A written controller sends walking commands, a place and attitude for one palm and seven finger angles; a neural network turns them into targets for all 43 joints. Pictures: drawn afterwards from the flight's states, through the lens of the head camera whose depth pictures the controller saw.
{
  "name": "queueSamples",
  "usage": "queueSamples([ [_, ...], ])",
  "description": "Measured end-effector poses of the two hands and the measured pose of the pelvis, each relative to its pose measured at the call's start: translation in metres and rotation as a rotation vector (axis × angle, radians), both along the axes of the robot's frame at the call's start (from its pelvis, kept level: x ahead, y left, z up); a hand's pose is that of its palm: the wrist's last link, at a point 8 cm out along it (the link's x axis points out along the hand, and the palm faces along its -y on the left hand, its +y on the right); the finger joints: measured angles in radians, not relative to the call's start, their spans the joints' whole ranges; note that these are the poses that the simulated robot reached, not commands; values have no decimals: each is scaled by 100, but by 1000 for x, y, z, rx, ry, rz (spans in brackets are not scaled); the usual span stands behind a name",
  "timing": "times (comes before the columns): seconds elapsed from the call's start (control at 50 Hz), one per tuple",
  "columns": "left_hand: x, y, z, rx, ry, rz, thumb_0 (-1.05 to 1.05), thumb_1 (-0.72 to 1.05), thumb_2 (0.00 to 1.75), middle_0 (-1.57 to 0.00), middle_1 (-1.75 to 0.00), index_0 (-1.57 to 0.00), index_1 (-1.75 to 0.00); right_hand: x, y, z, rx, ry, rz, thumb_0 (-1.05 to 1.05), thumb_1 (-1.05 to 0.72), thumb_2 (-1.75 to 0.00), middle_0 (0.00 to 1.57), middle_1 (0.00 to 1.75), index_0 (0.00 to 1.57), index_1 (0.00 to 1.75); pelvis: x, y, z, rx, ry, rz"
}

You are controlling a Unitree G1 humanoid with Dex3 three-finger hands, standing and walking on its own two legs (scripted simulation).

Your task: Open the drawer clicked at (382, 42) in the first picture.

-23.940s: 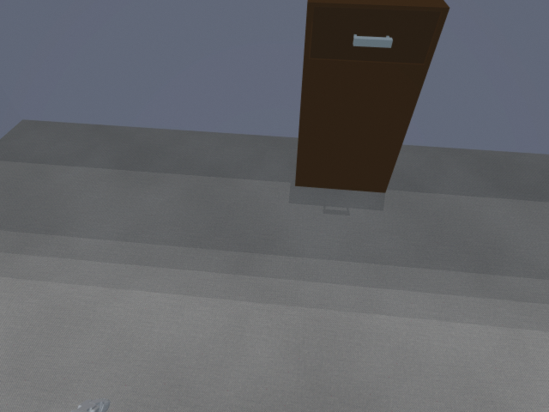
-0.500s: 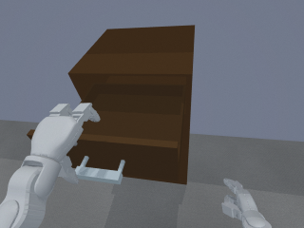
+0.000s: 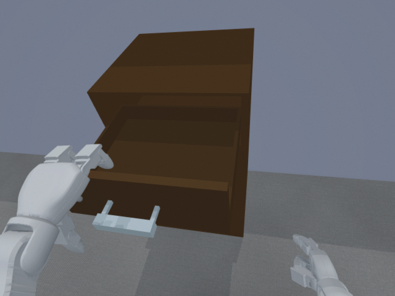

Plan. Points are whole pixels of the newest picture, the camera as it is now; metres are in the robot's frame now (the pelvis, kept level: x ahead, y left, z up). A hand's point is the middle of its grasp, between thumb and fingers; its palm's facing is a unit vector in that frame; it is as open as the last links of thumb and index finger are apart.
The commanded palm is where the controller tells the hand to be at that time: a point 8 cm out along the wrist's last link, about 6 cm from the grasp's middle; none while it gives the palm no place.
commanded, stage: draw the hand back to the body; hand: left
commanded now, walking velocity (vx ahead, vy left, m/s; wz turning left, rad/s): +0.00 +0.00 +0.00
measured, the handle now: (128, 216) +0.27 +0.21 +0.01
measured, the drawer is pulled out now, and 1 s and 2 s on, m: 0.30 0.30 0.30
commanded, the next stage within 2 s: step back with the hand held close in 1.24 s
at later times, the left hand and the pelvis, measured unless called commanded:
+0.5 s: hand (79, 183) +0.22 +0.21 +0.19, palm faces +0.38 -0.85 -0.35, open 13.1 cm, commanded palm +0.17 +0.26 +0.21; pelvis +0.02 +0.00 +0.00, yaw +0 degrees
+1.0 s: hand (61, 190) +0.21 +0.24 +0.19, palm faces +0.44 -0.79 -0.43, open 9.0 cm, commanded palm +0.16 +0.29 +0.20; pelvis +0.03 +0.01 +0.00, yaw +1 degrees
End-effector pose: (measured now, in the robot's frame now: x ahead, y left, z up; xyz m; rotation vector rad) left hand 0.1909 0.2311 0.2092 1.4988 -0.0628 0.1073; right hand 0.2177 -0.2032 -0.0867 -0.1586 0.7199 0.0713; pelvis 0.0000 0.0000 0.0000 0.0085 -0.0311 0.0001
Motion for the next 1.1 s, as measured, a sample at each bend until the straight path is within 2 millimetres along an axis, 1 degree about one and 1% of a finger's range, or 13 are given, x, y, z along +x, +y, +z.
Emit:
queueSamples([
  [0.08,-6,5,-4,-2,12,6,0,-49,30,-32,-120,-32,-120,1,-3,0,-18,-3,-5,1,-91,-90,20,29,19,30,1,1,-1,-2,4,5],
  [0.16,-7,8,-7,2,16,0,0,-49,30,-32,-120,-32,-120,2,-4,1,-34,-4,-7,1,-91,-90,20,29,19,30,2,2,-1,-4,8,10],
  [0.26,-8,11,-4,15,6,-12,0,-49,30,-32,-120,-32,-120,4,-1,2,-33,-7,-11,1,-91,-90,20,29,19,30,6,4,-1,-6,16,8],
  [0.32,-9,16,-1,-474,-113,-56,0,-48,30,-32,-120,-32,-120,3,2,6,-25,-64,-46,1,-91,-90,20,29,20,30,7,5,-1,-8,-5,7],
  [0.36,-10,20,-3,-715,-213,-54,0,-46,31,-31,-118,-32,-118,-2,3,9,-28,-93,-71,1,-91,-90,20,29,20,30,10,4,-1,-7,-13,5],
  [0.42,-10,22,-4,-912,-340,-59,-1,-41,33,-31,-115,-31,-115,-9,4,12,-47,-110,-84,1,-91,-90,20,30,20,30,16,3,0,-8,-22,3],
  [0.48,-7,22,-5,-1006,-406,-68,-1,-33,36,-30,-110,-30,-110,-15,3,11,-64,-104,-87,1,-91,-90,20,30,20,30,22,3,0,-9,-27,4],
  [0.58,-2,24,-5,-1026,-405,-76,-1,-19,43,-29,-101,-29,-101,-17,-1,9,-80,-88,-101,1,-91,-90,20,30,20,30,30,4,0,-12,-24,1],
  [0.7,-2,29,-3,-980,-371,-58,-1,1,51,-27,-88,-27,-88,-8,-6,8,-77,-90,-120,2,-91,-90,20,30,20,30,36,7,0,-15,-10,0],
  [0.8,-7,35,-1,-954,-367,-27,0,18,59,-26,-77,-26,-77,2,-5,9,-66,-100,-122,2,-91,-90,20,30,20,30,38,8,0,-15,-1,2],
  [0.92,-14,43,-3,-946,-376,29,0,39,68,-24,-63,-25,-63,11,-1,11,-53,-111,-113,2,-91,-90,20,30,20,30,37,7,0,-14,0,6],
  [1.0,-19,47,-5,-947,-384,60,0,53,74,-23,-54,-24,-54,13,2,12,-48,-115,-103,1,-91,-90,20,30,20,30,35,5,0,-14,-3,10],
  [1.1,-24,46,-7,-963,-390,72,1,70,81,-22,-43,-22,-43,11,3,13,-48,-118,-91,1,-91,-90,20,30,20,30,32,4,0,-14,-10,15],
])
